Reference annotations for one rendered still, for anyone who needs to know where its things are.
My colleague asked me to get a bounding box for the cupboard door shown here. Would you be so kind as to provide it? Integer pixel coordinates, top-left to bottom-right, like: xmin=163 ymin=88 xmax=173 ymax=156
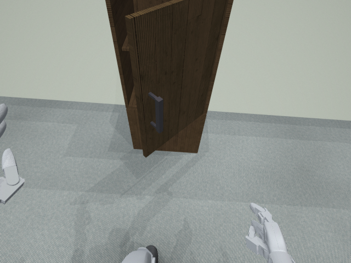
xmin=125 ymin=0 xmax=228 ymax=157

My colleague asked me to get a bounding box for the handle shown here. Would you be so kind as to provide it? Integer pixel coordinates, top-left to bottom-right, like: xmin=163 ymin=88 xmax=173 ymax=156
xmin=148 ymin=92 xmax=163 ymax=134

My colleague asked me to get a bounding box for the right robot hand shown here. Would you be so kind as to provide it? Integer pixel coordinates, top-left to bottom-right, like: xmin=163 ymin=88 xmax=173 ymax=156
xmin=246 ymin=203 xmax=288 ymax=259

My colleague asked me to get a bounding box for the left robot hand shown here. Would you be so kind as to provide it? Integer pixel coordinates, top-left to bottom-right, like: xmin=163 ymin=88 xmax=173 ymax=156
xmin=0 ymin=104 xmax=25 ymax=204

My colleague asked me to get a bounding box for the robot right forearm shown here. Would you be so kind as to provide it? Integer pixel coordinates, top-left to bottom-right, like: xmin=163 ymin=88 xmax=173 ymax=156
xmin=268 ymin=251 xmax=295 ymax=263

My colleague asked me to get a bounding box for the robot left shin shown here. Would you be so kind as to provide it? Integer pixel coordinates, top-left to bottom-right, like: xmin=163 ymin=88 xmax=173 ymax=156
xmin=137 ymin=248 xmax=152 ymax=255

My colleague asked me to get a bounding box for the left robot foot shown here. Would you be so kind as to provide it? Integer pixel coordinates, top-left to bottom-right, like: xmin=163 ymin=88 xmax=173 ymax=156
xmin=146 ymin=245 xmax=158 ymax=263

